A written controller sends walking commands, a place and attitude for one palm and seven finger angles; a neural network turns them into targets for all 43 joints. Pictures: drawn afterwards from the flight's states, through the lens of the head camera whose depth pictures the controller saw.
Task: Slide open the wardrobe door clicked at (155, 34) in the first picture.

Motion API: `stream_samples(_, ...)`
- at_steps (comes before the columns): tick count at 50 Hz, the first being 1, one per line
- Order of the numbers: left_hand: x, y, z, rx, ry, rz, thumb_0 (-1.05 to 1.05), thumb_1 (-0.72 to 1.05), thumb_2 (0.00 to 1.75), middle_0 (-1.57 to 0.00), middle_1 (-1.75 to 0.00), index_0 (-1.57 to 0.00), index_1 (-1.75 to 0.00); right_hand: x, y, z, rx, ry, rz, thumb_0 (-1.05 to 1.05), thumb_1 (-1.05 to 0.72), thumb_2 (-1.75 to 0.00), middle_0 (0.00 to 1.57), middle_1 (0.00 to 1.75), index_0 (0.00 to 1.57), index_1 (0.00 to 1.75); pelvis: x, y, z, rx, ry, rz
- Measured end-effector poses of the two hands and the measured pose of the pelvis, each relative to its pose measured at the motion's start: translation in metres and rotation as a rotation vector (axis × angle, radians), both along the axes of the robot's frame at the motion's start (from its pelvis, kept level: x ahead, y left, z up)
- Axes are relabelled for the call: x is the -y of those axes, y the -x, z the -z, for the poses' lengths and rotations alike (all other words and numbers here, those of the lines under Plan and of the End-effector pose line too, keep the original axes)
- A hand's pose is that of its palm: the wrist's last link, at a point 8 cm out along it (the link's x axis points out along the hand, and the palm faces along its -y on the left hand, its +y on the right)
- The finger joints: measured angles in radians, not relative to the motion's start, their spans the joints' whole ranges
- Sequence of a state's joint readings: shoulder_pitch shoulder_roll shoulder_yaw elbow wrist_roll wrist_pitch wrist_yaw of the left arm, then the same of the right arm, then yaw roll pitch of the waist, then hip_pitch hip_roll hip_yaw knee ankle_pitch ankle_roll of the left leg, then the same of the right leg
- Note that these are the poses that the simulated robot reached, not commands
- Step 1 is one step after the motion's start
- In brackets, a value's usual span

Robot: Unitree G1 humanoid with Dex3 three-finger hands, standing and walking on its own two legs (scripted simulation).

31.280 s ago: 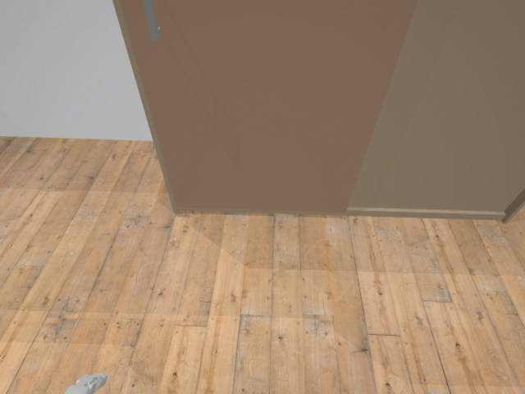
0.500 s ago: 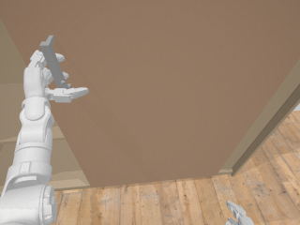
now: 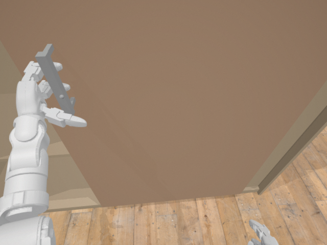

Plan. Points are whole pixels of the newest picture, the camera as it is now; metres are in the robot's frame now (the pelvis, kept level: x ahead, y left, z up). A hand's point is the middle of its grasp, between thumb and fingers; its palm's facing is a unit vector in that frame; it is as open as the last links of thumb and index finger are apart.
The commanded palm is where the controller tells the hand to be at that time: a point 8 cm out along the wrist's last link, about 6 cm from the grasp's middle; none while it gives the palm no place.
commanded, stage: slip the hand off the handle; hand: left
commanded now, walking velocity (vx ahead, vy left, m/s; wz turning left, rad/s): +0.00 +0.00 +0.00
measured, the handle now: (60, 83) +0.42 +0.28 +0.19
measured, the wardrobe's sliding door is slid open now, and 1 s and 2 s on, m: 0.68 0.68 0.68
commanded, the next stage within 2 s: draw the hand back to the body in 1.12 s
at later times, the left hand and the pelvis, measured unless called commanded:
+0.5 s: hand (30, 102) +0.37 +0.33 +0.17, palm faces +0.36 -0.92 -0.14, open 14.7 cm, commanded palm +0.32 +0.36 +0.18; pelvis -0.01 +0.00 +0.00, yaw +0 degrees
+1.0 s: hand (11, 136) +0.27 +0.31 +0.18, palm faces +0.40 -0.91 -0.13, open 14.7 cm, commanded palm +0.22 +0.34 +0.18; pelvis +0.00 +0.02 +0.00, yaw +1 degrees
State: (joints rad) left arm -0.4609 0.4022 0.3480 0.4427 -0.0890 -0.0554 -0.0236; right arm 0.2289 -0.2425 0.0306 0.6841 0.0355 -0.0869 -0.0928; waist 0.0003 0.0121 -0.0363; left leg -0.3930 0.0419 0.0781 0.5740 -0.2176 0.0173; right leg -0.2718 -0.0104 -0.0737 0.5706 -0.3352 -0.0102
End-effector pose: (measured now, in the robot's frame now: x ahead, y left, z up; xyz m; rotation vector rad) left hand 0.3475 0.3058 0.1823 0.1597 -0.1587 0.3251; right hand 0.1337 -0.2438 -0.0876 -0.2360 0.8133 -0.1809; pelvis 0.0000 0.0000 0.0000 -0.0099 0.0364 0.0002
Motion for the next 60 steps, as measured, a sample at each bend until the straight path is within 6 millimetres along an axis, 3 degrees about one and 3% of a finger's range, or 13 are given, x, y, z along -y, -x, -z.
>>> stream_samples(7, -0.015, 0.004, 0.001, -0.026, 0.015, -0.025, -0.02, -0.56, 0.2, -0.44, -1.25, -0.32, -1.2, 0.002, -0.002, -0.003, 0.02, -0.003, 0.016, 0.01, -0.9, -0.89, 0.2, 0.3, 0.21, 0.3, 0.003, 0.001, 0.0, -0.002, 0.0, 0.007)
stream_samples(16, -0.056, 0.018, 0.005, -0.041, -0.006, -0.11, -0.02, -0.56, 0.2, -0.34, -1.2, -0.28, -1.17, 0.016, 0.024, 0.004, -0.061, 0.039, 0.031, 0.01, -0.9, -0.89, 0.2, 0.3, 0.21, 0.3, 0.005, 0.005, 0.002, -0.016, 0.007, -0.002)
stream_samples(23, -0.065, 0.018, 0.005, -0.027, -0.015, -0.045, -0.02, -0.56, 0.2, -0.34, -1.21, -0.26, -1.16, 0.021, 0.045, 0.008, -0.119, 0.071, 0.054, 0.01, -0.9, -0.89, 0.2, 0.3, 0.21, 0.3, 0.0, 0.007, 0.003, -0.025, 0.017, -0.006)
stream_samples(28, -0.065, 0.023, 0.004, 0.002, -0.006, -0.029, -0.02, -0.56, 0.2, -0.31, -1.19, -0.26, -1.15, 0.015, 0.047, 0.006, -0.096, 0.059, 0.072, 0.02, -0.9, -0.89, 0.2, 0.3, 0.21, 0.3, -0.006, 0.005, 0.003, -0.024, 0.017, 0.004)
stream_samples(34, -0.058, 0.044, 0.005, 0.014, -0.015, -0.019, -0.02, -0.56, 0.2, -0.28, -1.17, -0.25, -1.15, -0.002, 0.029, 0.002, -0.023, 0.024, 0.053, 0.02, -0.9, -0.89, 0.2, 0.3, 0.21, 0.3, -0.014, 0.002, 0.002, -0.006, 0.015, 0.008)
stream_samples(49, -0.051, 0.114, 0.004, 0.034, -0.016, -0.079, -0.02, -0.56, 0.2, -0.26, -1.15, -0.25, -1.15, -0.049, -0.053, -0.029, 0.205, -0.025, -0.13, 0.02, -0.9, -0.89, 0.2, 0.3, 0.21, 0.3, -0.017, 0.004, -0.001, 0.044, 0.012, -0.018)
stream_samples(54, -0.044, 0.131, 0.006, 0.018, -0.007, -0.074, -0.02, -0.56, 0.2, -0.26, -1.15, -0.25, -1.15, -0.054, -0.063, -0.036, 0.243, -0.034, -0.16, 0.02, -0.9, -0.89, 0.2, 0.3, 0.21, 0.3, -0.014, 0.006, -0.002, 0.063, 0.01, -0.028)
stream_samples(60, -0.032, 0.147, 0.006, 0.018, -0.015, -0.074, -0.02, -0.56, 0.2, -0.26, -1.15, -0.25, -1.15, -0.053, -0.06, -0.036, 0.252, -0.039, -0.174, 0.02, -0.9, -0.89, 0.2, 0.3, 0.21, 0.3, -0.008, 0.009, -0.003, 0.081, 0.007, -0.032)
